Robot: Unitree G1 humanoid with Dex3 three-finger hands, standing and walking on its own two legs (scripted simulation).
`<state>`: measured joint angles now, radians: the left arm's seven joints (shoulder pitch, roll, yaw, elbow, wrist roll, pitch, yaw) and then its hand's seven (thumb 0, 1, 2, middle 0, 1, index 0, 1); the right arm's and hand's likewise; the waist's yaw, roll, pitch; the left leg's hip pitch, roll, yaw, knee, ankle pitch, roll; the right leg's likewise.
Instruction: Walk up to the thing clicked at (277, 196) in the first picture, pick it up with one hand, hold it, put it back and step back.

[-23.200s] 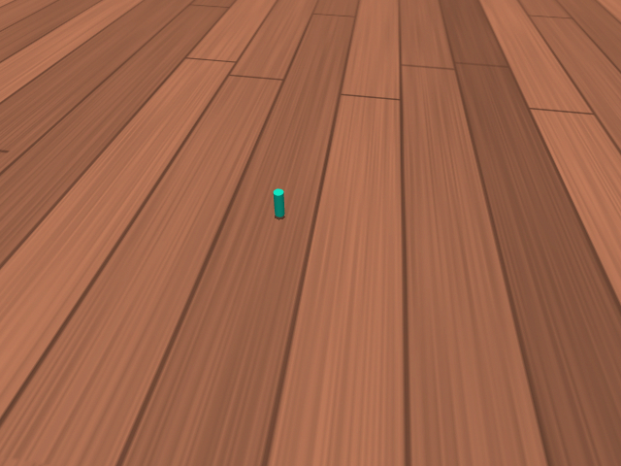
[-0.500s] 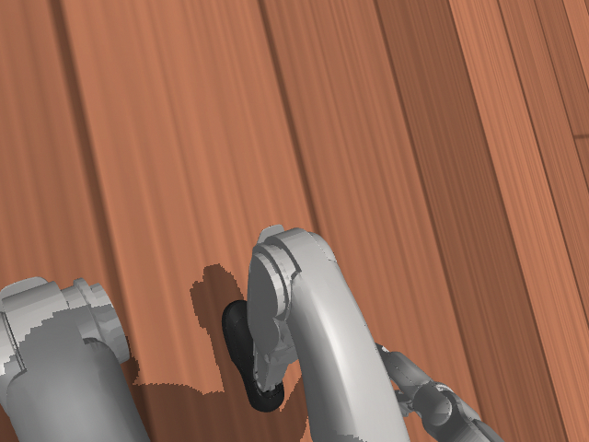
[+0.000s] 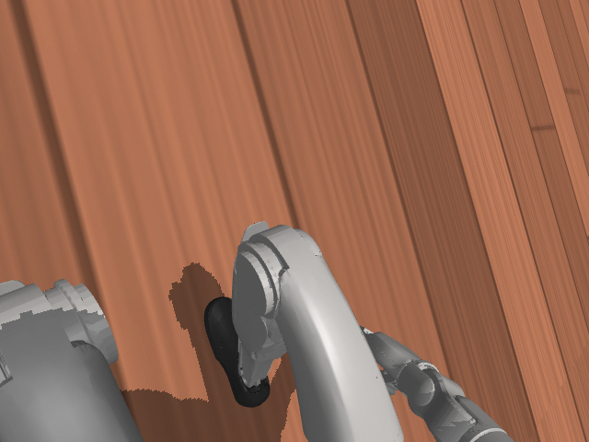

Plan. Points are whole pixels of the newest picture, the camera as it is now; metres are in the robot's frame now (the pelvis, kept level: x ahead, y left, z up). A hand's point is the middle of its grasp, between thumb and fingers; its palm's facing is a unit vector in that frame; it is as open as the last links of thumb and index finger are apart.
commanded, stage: lower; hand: left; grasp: from the side
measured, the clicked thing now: out of the picture +0.47 +0.32 -0.22
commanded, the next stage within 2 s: loosen in 0.06 s
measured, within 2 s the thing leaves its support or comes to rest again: rests again in 0.74 s
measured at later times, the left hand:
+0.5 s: hand out of the picture +0.48 +0.31 -0.16, palm faces +0.34 -0.94 -0.02, open 6.5 cm
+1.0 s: hand out of the picture +0.49 +0.33 -0.14, palm faces +0.40 -0.92 -0.01, open 15.2 cm
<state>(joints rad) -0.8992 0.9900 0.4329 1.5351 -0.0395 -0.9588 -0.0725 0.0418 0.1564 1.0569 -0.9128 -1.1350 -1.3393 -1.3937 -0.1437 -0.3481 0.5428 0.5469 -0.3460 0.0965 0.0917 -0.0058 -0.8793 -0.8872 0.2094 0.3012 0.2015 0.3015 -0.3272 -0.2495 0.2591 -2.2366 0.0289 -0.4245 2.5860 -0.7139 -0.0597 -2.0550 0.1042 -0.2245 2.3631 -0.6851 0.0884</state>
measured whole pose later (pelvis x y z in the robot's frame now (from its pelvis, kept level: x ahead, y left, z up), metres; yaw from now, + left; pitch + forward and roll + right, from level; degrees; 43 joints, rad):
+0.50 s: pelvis +0.00 +0.00 +0.00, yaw -1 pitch +18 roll -19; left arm -0.90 1.00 0.43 1.55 -0.04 -1.00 -0.06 0.01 0.14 0.68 -0.91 -0.87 -1.01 -0.88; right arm -0.17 -0.34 0.55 0.55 -0.36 0.10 0.09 -0.01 -0.90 -0.89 0.21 0.30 0.20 0.30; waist -0.33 -0.26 0.26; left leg -2.23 0.03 -0.43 2.58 -0.71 -0.05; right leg -2.04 0.11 -0.23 2.34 -0.68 0.09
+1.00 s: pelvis +0.00 +0.01 +0.01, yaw -1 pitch +18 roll -19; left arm -0.89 1.03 0.52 1.49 -0.03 -0.97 -0.07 -0.01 -0.27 0.19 -0.24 -0.21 -0.25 -0.20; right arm -0.15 -0.34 0.56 0.54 -0.34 0.12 0.08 -0.01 -0.89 -0.89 0.21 0.30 0.20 0.30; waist -0.34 -0.26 0.26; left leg -2.23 0.04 -0.42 2.57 -0.71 -0.04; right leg -2.04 0.11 -0.23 2.33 -0.67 0.09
